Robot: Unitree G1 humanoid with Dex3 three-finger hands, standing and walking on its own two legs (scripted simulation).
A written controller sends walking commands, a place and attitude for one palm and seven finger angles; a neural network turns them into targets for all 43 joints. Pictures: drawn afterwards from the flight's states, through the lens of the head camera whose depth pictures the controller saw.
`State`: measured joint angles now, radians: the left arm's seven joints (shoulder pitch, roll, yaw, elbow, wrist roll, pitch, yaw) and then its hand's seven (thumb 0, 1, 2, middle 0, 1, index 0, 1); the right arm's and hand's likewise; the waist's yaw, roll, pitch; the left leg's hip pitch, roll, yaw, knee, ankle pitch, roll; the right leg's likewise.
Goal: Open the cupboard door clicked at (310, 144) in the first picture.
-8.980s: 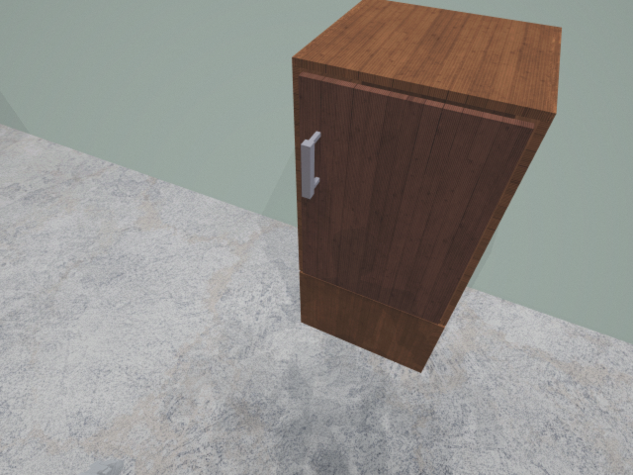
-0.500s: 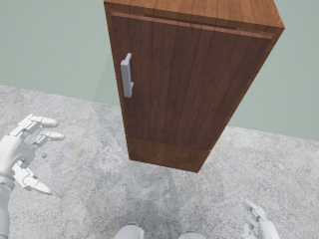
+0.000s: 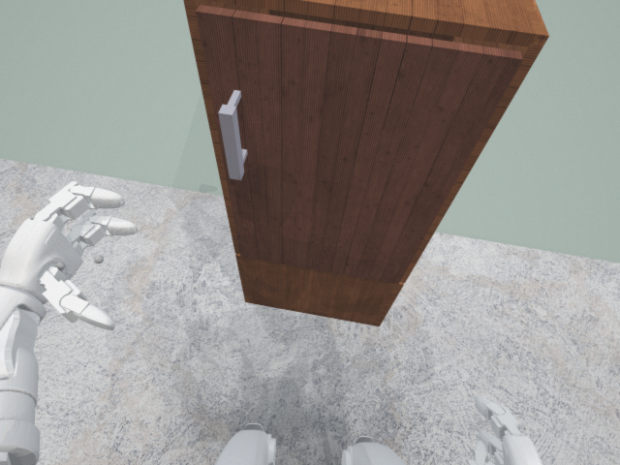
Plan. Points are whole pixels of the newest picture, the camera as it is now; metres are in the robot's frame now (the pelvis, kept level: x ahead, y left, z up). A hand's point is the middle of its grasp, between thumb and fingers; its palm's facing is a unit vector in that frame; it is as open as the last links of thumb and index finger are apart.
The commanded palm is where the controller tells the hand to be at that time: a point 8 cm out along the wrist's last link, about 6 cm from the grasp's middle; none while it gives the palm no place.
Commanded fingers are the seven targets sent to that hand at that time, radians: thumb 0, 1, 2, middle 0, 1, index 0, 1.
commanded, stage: move the hooked fingers beside the handle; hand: left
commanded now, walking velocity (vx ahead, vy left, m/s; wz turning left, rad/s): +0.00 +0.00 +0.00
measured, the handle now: (236, 136) +0.57 +0.14 +0.06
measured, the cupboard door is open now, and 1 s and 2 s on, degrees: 0 0 0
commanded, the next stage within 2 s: none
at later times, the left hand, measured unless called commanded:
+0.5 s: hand (133, 214) +0.40 +0.25 +0.07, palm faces -0.13 -0.99 -0.02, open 14.0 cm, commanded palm +0.39 +0.29 +0.07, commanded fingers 0.00 -0.50 0.30 -0.30 -1.20 -0.30 -1.20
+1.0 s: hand (162, 178) +0.47 +0.23 +0.06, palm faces -0.14 -0.99 -0.01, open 14.0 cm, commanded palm +0.47 +0.28 +0.06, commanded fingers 0.00 -0.50 0.30 -0.30 -1.20 -0.30 -1.20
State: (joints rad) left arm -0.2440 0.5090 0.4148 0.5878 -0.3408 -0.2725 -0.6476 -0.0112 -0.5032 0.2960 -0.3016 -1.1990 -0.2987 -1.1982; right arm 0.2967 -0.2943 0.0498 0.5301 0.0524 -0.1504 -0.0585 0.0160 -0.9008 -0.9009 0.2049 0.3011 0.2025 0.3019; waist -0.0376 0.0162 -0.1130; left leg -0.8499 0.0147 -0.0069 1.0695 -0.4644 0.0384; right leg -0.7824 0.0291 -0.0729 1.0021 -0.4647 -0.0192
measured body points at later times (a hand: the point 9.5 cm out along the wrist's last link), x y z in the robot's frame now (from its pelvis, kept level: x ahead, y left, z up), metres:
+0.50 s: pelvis +0.01 +0.00 +0.00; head +0.10 +0.02 +0.44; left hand +0.40 +0.30 +0.07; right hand +0.11 -0.26 -0.09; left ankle +0.03 +0.09 -0.67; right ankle +0.02 -0.12 -0.67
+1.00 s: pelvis +0.00 +0.01 -0.01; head +0.12 +0.04 +0.42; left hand +0.47 +0.29 +0.07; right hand +0.04 -0.26 -0.11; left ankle +0.03 +0.09 -0.67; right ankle +0.02 -0.12 -0.67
